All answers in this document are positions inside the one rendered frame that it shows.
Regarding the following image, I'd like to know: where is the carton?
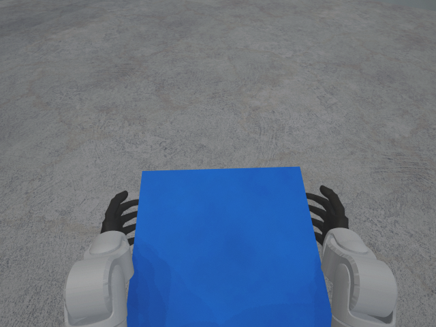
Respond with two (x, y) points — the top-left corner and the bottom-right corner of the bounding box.
(127, 167), (332, 327)

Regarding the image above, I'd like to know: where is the right robot hand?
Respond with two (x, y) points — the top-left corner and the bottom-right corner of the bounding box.
(306, 185), (349, 246)

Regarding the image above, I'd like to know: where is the left robot forearm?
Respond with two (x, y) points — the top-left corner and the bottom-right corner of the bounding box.
(63, 231), (134, 327)

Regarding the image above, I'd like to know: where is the left robot hand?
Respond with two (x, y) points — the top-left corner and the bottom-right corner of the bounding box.
(100, 191), (139, 246)

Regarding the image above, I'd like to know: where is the right robot forearm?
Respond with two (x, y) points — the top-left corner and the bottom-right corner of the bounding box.
(321, 228), (398, 327)

